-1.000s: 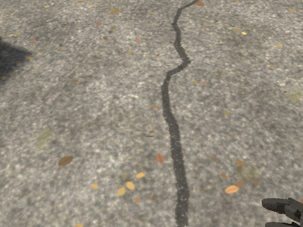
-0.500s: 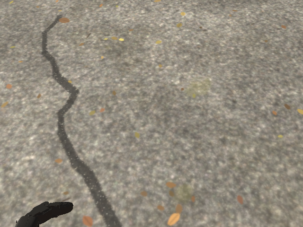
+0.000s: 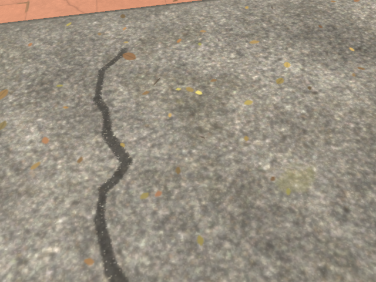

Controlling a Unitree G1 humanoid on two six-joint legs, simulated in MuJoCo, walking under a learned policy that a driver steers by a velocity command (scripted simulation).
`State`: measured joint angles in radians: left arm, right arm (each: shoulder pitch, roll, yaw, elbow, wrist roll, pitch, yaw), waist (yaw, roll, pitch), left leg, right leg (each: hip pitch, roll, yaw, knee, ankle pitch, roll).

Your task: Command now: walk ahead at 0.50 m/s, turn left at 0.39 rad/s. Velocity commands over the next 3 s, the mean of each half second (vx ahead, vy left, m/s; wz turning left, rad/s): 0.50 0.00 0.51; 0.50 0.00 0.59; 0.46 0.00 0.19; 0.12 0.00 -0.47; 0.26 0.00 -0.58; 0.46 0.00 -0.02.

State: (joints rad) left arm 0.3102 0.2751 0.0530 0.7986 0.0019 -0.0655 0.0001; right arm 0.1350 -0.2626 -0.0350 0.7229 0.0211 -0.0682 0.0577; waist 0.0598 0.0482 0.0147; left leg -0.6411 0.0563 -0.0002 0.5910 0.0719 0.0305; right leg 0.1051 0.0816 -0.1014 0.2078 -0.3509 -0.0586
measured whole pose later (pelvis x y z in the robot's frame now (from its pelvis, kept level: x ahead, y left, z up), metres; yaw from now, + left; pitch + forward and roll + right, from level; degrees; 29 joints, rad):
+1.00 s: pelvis +0.55 +0.10 +0.00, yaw +36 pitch +2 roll -2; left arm 0.35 0.30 0.07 0.85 -0.01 -0.07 0.01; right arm 0.08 -0.27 -0.05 0.58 0.02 -0.02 0.06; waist 0.10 0.03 0.04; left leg -0.63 0.06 0.02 0.66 -0.06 0.04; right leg 0.09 -0.01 -0.22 0.26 -0.38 0.02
